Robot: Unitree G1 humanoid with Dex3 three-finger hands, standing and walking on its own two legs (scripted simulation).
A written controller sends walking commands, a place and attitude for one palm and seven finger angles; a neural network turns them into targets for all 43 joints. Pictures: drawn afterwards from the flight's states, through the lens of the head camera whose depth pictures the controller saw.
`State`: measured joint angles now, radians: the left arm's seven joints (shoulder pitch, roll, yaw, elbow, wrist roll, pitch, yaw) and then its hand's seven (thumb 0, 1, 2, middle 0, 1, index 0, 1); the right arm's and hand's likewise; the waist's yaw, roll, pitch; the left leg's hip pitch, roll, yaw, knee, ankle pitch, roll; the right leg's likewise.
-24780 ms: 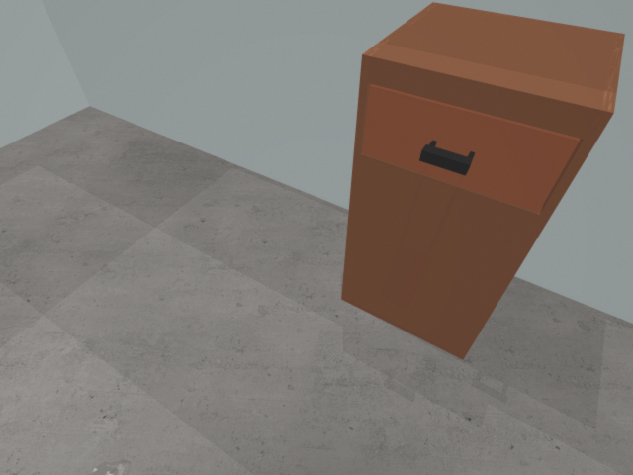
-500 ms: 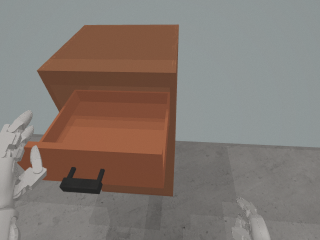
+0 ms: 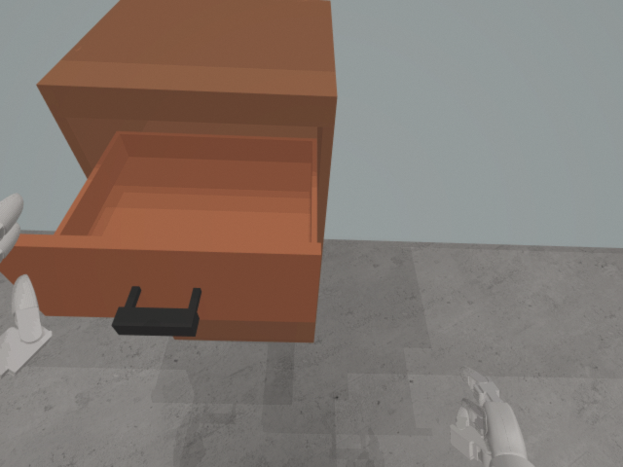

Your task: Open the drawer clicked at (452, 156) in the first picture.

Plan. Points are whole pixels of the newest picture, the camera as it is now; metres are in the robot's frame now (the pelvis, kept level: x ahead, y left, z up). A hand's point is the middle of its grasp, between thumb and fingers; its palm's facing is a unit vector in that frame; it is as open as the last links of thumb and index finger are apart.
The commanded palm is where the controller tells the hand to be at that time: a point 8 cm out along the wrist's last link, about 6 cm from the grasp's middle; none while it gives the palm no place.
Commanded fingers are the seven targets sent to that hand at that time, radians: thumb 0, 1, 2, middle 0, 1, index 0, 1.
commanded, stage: step back with the hand held close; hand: left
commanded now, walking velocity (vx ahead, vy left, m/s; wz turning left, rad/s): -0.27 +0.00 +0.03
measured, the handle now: (161, 307) +0.31 +0.23 +0.01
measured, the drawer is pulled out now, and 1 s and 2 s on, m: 0.28 0.28 0.28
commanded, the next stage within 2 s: stop stepping back and stand still in 0.58 s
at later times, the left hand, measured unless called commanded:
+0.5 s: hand (35, 450) +0.11 +0.21 +0.18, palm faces +0.38 -0.82 -0.42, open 7.5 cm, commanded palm +0.04 +0.25 +0.20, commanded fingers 0.00 0.90 0.90 -0.20 -0.30 -0.20 -0.30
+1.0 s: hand out of the picture -0.04 +0.20 +0.19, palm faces +0.41 -0.81 -0.42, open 7.5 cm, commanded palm -0.09 +0.23 +0.20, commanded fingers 0.00 0.90 0.90 -0.20 -0.30 -0.20 -0.30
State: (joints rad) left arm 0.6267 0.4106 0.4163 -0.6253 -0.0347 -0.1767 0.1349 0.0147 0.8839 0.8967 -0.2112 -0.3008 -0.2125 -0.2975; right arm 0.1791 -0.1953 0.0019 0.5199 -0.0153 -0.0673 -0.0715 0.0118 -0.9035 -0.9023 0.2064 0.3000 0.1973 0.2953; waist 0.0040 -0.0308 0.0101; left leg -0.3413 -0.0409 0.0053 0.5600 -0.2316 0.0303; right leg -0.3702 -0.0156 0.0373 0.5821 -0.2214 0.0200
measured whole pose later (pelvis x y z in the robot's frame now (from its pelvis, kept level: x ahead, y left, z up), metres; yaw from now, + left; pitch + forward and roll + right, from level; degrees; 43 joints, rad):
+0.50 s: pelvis -0.10 -0.03 +0.00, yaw -2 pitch +3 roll -1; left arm 0.61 0.37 0.39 -0.62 -0.05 -0.18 0.17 0.01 0.89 0.90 -0.21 -0.30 -0.21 -0.30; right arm 0.21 -0.17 0.02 0.62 -0.02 -0.15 -0.04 0.01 -0.90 -0.90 0.21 0.30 0.20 0.30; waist 0.00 0.00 -0.03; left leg -0.48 0.06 0.03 0.53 -0.11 -0.01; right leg -0.26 0.03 -0.02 0.62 -0.37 0.02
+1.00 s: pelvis -0.22 -0.04 +0.01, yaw +0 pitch +0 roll +0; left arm 0.65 0.39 0.38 -0.63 -0.02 -0.17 0.17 0.02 0.88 0.90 -0.21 -0.30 -0.21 -0.30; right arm 0.27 -0.19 0.03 0.58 -0.01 -0.13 -0.06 0.01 -0.90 -0.90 0.21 0.30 0.20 0.30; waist -0.01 -0.03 -0.07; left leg -0.26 -0.03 0.02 0.44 -0.19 0.05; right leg -0.31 0.02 -0.04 0.66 -0.38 0.01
